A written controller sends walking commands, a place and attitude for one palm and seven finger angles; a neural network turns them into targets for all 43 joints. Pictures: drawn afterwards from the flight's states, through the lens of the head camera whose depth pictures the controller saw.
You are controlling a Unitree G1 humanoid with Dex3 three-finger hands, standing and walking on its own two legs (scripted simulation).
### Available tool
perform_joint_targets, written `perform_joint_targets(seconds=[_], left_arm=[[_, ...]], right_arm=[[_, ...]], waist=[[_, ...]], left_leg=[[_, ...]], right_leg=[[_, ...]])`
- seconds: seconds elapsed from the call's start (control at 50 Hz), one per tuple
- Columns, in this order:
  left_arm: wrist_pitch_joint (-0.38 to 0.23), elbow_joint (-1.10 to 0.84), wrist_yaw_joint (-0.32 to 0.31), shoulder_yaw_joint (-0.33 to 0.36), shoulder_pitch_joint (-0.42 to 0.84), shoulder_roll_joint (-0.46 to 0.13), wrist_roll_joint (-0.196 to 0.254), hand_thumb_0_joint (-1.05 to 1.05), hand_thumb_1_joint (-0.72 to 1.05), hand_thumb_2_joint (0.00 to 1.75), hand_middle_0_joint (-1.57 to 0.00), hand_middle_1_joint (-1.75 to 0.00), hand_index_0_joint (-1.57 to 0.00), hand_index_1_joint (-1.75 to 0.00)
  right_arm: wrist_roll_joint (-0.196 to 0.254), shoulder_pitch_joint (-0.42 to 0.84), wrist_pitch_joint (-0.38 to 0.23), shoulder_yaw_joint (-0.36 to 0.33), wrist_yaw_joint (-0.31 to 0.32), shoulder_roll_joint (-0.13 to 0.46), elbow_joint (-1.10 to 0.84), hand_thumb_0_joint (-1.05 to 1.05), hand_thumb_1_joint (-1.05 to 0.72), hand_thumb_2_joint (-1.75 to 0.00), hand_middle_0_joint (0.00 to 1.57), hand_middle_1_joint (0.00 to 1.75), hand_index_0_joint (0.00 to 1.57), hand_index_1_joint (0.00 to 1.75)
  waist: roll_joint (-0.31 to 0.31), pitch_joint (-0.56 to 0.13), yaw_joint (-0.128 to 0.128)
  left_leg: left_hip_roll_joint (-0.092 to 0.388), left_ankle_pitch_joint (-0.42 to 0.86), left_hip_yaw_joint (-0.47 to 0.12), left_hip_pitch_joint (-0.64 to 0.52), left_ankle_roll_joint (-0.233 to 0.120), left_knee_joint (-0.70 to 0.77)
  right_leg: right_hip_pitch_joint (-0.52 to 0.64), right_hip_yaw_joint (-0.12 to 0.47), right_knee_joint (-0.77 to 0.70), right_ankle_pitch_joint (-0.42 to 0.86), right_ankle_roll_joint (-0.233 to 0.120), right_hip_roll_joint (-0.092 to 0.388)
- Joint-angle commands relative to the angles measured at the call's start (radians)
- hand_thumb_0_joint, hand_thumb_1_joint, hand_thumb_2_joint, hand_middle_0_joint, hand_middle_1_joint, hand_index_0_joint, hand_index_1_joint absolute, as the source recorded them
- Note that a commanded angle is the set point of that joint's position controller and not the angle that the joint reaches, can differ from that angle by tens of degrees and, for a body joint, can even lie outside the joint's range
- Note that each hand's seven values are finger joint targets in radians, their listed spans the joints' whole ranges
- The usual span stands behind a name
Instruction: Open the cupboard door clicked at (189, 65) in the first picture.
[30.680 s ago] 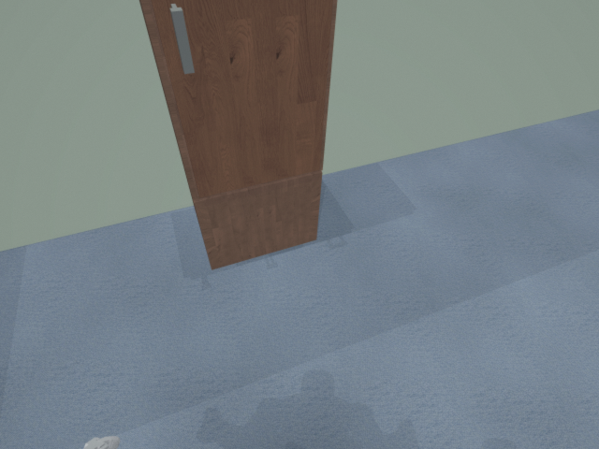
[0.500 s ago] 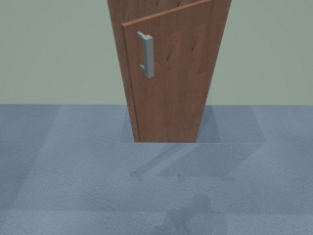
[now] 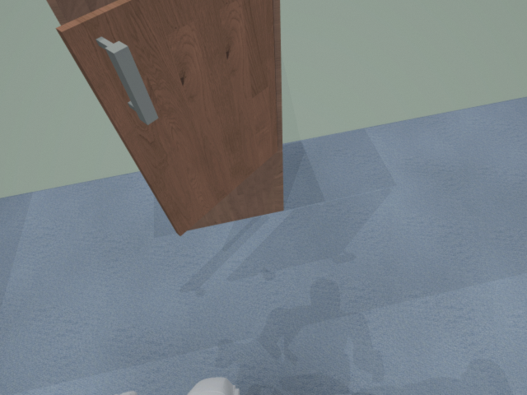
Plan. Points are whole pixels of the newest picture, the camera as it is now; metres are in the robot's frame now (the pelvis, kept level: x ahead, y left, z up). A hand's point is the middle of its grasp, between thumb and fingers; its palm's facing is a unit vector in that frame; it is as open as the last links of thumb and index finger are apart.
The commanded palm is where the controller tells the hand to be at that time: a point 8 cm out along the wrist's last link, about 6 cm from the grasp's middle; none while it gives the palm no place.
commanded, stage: walk to a spot facing it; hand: left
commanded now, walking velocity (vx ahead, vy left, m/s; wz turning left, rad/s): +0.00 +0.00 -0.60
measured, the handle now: (127, 81) +0.54 +0.26 +0.17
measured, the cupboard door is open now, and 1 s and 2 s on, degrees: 36 36 36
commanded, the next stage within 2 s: none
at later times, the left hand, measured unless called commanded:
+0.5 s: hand (155, 357) +0.19 +0.23 -0.17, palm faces -0.24 -0.94 -0.23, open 7.4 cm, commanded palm none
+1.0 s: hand (231, 300) +0.29 +0.10 -0.15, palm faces -0.63 -0.74 -0.23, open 7.4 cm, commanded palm none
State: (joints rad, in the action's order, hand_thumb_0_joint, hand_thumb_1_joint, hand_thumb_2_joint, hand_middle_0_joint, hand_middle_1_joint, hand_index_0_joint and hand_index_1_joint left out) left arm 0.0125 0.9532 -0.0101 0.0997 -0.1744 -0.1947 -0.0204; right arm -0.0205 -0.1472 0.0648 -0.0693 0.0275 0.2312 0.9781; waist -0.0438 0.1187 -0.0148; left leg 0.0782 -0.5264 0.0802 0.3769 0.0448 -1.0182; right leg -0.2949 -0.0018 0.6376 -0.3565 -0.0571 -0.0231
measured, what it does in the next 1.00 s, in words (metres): steps on the spot, turning right: left foot, then right foot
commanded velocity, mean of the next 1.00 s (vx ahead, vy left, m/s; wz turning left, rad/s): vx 0.00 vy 0.00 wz -0.60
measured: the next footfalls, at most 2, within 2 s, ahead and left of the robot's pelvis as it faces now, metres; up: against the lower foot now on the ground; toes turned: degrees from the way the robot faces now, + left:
left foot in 0.40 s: +0.13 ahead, +0.15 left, +0.00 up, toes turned -17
right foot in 0.74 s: +0.04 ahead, -0.10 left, +0.00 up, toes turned -33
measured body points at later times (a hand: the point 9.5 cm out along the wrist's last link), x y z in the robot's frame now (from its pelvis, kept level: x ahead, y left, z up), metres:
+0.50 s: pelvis +0.06 +0.04 +0.01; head +0.14 +0.05 +0.45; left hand +0.20 +0.28 -0.15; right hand +0.09 -0.22 -0.12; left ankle +0.09 +0.16 -0.73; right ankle -0.03 -0.07 -0.66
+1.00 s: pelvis +0.10 +0.01 +0.01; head +0.15 -0.03 +0.45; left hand +0.32 +0.14 -0.14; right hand -0.01 -0.25 -0.13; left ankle +0.19 +0.12 -0.68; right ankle +0.01 -0.08 -0.73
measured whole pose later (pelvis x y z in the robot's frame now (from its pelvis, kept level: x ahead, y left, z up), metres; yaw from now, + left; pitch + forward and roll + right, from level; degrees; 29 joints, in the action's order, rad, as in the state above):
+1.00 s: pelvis +0.10 +0.01 +0.01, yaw -39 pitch +1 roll +1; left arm 0.04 0.90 0.00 0.06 -0.15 -0.21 -0.03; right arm -0.01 -0.16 0.05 -0.06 0.02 0.24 0.89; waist 0.03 0.13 0.03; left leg 0.06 -0.43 0.03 0.44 0.08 -0.88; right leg -0.25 0.11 0.52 -0.29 0.00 -0.01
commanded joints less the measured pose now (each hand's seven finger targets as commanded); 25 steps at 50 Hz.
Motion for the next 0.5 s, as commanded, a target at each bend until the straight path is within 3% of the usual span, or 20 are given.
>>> perform_joint_targets(seconds=[0.0, 0.02, 0.08, 0.2, 0.26, 0.3, 0.32, 0.34, 0.36, 0.38, 0.4, 0.42, 0.44, 0.48], left_arm=[[-0.013, -0.038, -0.028, 0.034, -0.092, -0.189, -0.001, 0.00, 0.90, 0.90, -0.20, -0.30, -0.20, -0.30], [-0.014, -0.044, -0.026, 0.032, -0.094, -0.193, 0.000, 0.00, 0.90, 0.90, -0.20, -0.30, -0.20, -0.30], [-0.014, -0.046, -0.023, 0.031, -0.116, -0.198, 0.000, 0.00, 0.90, 0.90, -0.20, -0.30, -0.20, -0.30], [-0.004, -0.057, -0.022, 0.037, -0.129, -0.203, -0.009, 0.00, 0.90, 0.90, -0.20, -0.30, -0.20, -0.30], [0.001, -0.074, -0.021, 0.043, -0.105, -0.211, -0.009, 0.00, 0.90, 0.90, -0.20, -0.30, -0.20, -0.30], [0.006, -0.086, -0.023, 0.043, -0.052, -0.207, -0.006, 0.00, 0.90, 0.90, -0.20, -0.30, -0.20, -0.30], [0.009, -0.100, -0.021, 0.038, -0.024, -0.195, 0.003, 0.00, 0.90, 0.90, -0.20, -0.30, -0.20, -0.30], [0.010, -0.117, -0.015, 0.028, -0.035, -0.145, 0.015, 0.00, 0.90, 0.90, -0.20, -0.30, -0.20, -0.30], [0.009, -0.124, -0.001, 0.018, -0.077, -0.104, 0.023, 0.00, 0.90, 0.90, -0.20, -0.30, -0.20, -0.30], [0.015, -0.122, 0.000, 0.020, -0.060, -0.139, 0.010, 0.00, 0.90, 0.90, -0.20, -0.30, -0.20, -0.30], [0.013, -0.146, 0.008, 0.016, -0.058, -0.134, 0.004, 0.00, 0.90, 0.90, -0.20, -0.30, -0.20, -0.30], [0.015, -0.125, 0.017, 0.022, -0.037, -0.129, -0.009, 0.00, 0.90, 0.90, -0.20, -0.30, -0.20, -0.30], [0.020, -0.116, 0.024, 0.022, -0.022, -0.122, -0.005, 0.00, 0.90, 0.90, -0.20, -0.30, -0.20, -0.30], [0.029, -0.131, 0.037, 0.013, -0.007, -0.116, 0.002, 0.00, 0.90, 0.90, -0.20, -0.30, -0.20, -0.30]], right_arm=[[0.006, 0.065, -0.032, -0.016, -0.002, 0.051, -0.129, 0.00, -0.90, -0.90, 0.20, 0.30, 0.20, 0.30], [0.009, 0.058, -0.029, -0.013, -0.004, 0.045, -0.126, 0.00, -0.90, -0.90, 0.20, 0.30, 0.20, 0.30], [0.012, 0.091, -0.027, -0.012, -0.002, 0.047, -0.140, 0.00, -0.90, -0.90, 0.20, 0.30, 0.20, 0.30], [0.020, 0.147, -0.036, -0.012, 0.005, 0.059, -0.180, 0.00, -0.90, -0.90, 0.20, 0.30, 0.20, 0.30], [0.025, 0.135, -0.046, -0.010, 0.008, 0.057, -0.185, 0.00, -0.90, -0.90, 0.20, 0.30, 0.20, 0.30], [0.028, 0.050, -0.052, -0.010, 0.012, 0.063, -0.164, 0.00, -0.90, -0.90, 0.20, 0.30, 0.20, 0.30], [0.026, -0.020, -0.059, -0.012, 0.016, 0.078, -0.142, 0.00, -0.90, -0.90, 0.20, 0.30, 0.20, 0.30], [0.012, -0.074, -0.073, -0.023, 0.024, 0.152, -0.132, 0.00, -0.90, -0.90, 0.20, 0.30, 0.20, 0.30], [0.000, -0.097, -0.078, -0.039, 0.027, 0.240, -0.145, 0.00, -0.90, -0.90, 0.20, 0.30, 0.20, 0.30], [-0.007, -0.089, -0.065, -0.030, 0.029, 0.231, -0.153, 0.00, -0.90, -0.90, 0.20, 0.30, 0.20, 0.30], [-0.012, -0.046, -0.064, -0.021, 0.029, 0.207, -0.189, 0.00, -0.90, -0.90, 0.20, 0.30, 0.20, 0.30], [-0.020, -0.041, -0.070, -0.015, 0.025, 0.180, -0.184, 0.00, -0.90, -0.90, 0.20, 0.30, 0.20, 0.30], [-0.016, -0.034, -0.068, -0.009, 0.024, 0.166, -0.179, 0.00, -0.90, -0.90, 0.20, 0.30, 0.20, 0.30], [-0.014, -0.047, -0.069, -0.003, 0.025, 0.142, -0.176, 0.00, -0.90, -0.90, 0.20, 0.30, 0.20, 0.30]], waist=[[0.132, -0.148, -0.014], [0.111, -0.175, -0.010], [0.123, -0.181, -0.018], [0.212, -0.150, -0.028], [0.193, -0.153, -0.019], [0.173, -0.181, 0.030], [0.142, -0.199, 0.064], [-0.038, -0.230, 0.075], [-0.311, -0.265, 0.055], [-0.199, -0.225, 0.057], [-0.080, -0.159, 0.031], [-0.093, -0.133, 0.021], [-0.184, -0.114, 0.010], [-0.190, -0.122, 0.010]], left_leg=[[-0.004, 0.063, -0.108, 0.210, 0.017, -0.130], [-0.015, 0.085, -0.096, 0.188, 0.022, -0.108], [-0.040, 0.108, -0.094, 0.184, 0.030, -0.048], [-0.062, 0.079, -0.104, 0.161, 0.026, 0.073], [-0.082, 0.085, -0.101, 0.074, 0.015, 0.203], [-0.085, 0.194, -0.105, -0.072, 0.012, 0.403], [-0.069, 0.314, -0.104, -0.230, 0.006, 0.550], [0.101, 0.404, -0.271, -0.391, -0.053, 0.669], [0.379, 0.664, -0.535, -0.469, -0.183, 0.702], [0.424, 0.717, -0.542, -0.370, -0.255, 0.691], [0.416, 0.647, -0.492, -0.259, -0.277, 0.694], [0.326, 0.694, -0.413, -0.245, -0.247, 0.694], [0.279, 0.742, -0.315, -0.237, -0.216, 0.674], [0.222, 0.832, -0.183, -0.271, -0.186, 0.645]], right_leg=[[0.245, 0.393, -0.241, 0.648, -0.149, 0.262], [0.254, 0.363, -0.236, 0.663, -0.137, 0.243], [0.280, 0.360, -0.224, 0.749, -0.125, 0.215], [0.270, 0.431, -0.210, 0.781, -0.135, 0.208], [0.226, 0.464, -0.186, 0.793, -0.131, 0.198], [0.166, 0.448, -0.130, 0.747, -0.086, 0.158], [0.067, 0.409, -0.081, 0.638, -0.042, 0.115], [-0.090, 0.314, 0.034, 0.346, 0.016, 0.008], [-0.230, 0.125, 0.297, -0.283, 0.086, -0.081], [-0.226, 0.116, 0.451, -0.329, 0.096, -0.024], [-0.220, 0.089, 0.497, -0.283, 0.108, 0.018], [-0.246, 0.068, 0.538, -0.231, 0.115, 0.005], [-0.256, 0.064, 0.557, -0.183, 0.120, 0.029], [-0.263, 0.026, 0.524, -0.132, 0.125, 0.044]])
